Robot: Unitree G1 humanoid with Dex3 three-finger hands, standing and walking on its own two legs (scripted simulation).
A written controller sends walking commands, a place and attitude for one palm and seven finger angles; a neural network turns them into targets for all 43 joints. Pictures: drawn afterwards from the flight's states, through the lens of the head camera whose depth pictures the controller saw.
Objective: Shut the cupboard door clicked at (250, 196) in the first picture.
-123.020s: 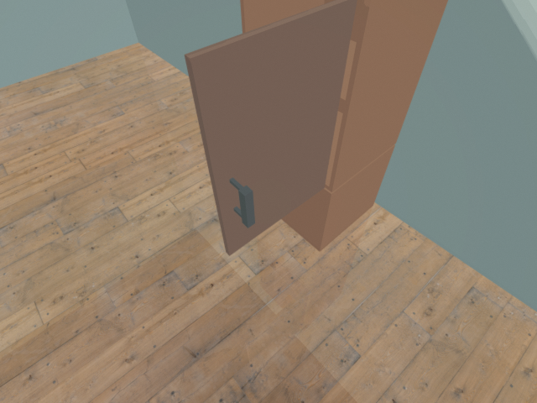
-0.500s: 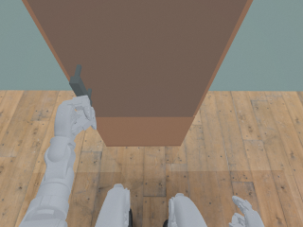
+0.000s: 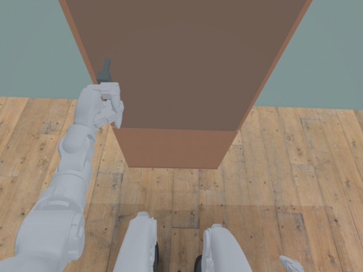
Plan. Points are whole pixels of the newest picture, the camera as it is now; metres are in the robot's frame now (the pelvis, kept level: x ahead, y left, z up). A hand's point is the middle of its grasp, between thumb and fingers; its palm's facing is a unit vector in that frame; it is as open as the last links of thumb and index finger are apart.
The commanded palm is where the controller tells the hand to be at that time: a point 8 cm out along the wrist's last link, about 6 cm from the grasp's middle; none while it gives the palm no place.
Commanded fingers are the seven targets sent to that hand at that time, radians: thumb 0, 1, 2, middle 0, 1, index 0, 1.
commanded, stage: push the door shut along its arc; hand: left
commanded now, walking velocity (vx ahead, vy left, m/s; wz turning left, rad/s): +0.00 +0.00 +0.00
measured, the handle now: (111, 87) +0.52 +0.19 +0.05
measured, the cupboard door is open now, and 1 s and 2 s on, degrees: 0 0 0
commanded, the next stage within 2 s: pull the fist back off the door in 0.06 s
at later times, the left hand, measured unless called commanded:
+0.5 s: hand (146, 102) +0.46 +0.10 +0.07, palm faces +0.02 -1.00 -0.02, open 3.1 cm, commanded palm +0.43 +0.16 +0.05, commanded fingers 0.00 0.90 0.90 -1.30 -1.50 -1.30 -1.50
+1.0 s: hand (134, 132) +0.39 +0.12 +0.05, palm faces +0.00 -1.00 +0.01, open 3.1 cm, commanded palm +0.37 +0.17 +0.05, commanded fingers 0.00 0.90 0.90 -1.30 -1.50 -1.30 -1.50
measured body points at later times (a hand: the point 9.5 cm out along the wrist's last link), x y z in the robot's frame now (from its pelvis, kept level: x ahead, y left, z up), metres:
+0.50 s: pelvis -0.06 +0.01 -0.01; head +0.05 +0.02 +0.42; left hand +0.45 +0.15 +0.07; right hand -0.02 -0.27 -0.12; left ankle +0.10 +0.10 -0.58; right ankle +0.04 -0.11 -0.58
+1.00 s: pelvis -0.01 +0.01 +0.02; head +0.08 +0.02 +0.46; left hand +0.38 +0.17 +0.05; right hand +0.09 -0.27 -0.08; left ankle +0.10 +0.09 -0.58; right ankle +0.04 -0.11 -0.58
